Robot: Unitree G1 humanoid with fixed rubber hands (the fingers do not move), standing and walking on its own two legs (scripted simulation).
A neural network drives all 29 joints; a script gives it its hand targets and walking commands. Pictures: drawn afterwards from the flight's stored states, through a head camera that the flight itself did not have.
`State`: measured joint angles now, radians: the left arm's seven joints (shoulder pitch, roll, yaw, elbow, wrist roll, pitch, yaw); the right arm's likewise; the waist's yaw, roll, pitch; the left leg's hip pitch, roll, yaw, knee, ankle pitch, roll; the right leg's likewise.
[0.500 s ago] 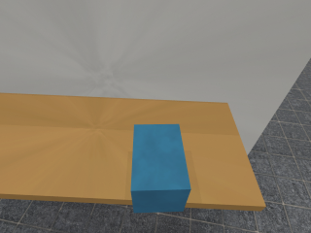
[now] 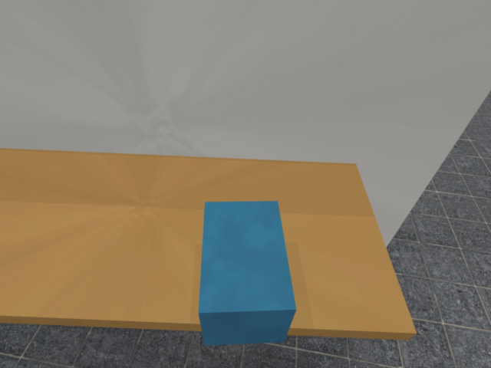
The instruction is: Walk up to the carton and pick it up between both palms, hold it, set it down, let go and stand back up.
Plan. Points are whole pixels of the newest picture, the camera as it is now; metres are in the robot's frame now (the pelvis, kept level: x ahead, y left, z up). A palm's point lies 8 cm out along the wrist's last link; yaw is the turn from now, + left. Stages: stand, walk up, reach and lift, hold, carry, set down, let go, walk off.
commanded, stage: stand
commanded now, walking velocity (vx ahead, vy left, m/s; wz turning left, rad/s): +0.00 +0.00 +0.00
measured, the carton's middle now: (242, 269) +0.38 +0.00 -0.13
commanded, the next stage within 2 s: none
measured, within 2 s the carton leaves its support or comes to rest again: neither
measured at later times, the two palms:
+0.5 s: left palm out of the picture +0.01 +0.24 -0.13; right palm out of the picture +0.00 -0.24 -0.13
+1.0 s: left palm out of the picture +0.01 +0.24 -0.14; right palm out of the picture +0.00 -0.23 -0.13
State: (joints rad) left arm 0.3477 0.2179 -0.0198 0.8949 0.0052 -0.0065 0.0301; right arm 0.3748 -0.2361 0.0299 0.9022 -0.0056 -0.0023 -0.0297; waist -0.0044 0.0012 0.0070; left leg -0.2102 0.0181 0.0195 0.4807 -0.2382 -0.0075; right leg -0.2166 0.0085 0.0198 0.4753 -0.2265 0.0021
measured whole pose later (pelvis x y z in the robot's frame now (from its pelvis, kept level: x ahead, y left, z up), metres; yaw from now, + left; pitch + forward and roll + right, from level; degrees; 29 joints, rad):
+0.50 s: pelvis +0.00 +0.00 +0.00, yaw +0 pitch -2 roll +0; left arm 0.35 0.20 -0.01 0.97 0.00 0.00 0.04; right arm 0.37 -0.22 0.02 0.96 0.00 0.00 -0.04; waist 0.00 0.00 0.02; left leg -0.19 0.01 0.02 0.46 -0.23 0.00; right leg -0.20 0.00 0.03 0.45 -0.22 0.01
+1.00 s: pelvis +0.01 +0.01 +0.00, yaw -1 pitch -1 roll +0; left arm 0.35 0.19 -0.01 1.01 0.00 0.00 0.04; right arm 0.36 -0.20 0.02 0.99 0.00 0.00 -0.04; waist 0.00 0.00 0.02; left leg -0.18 0.01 0.03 0.44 -0.24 0.00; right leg -0.19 0.00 0.03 0.44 -0.22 0.01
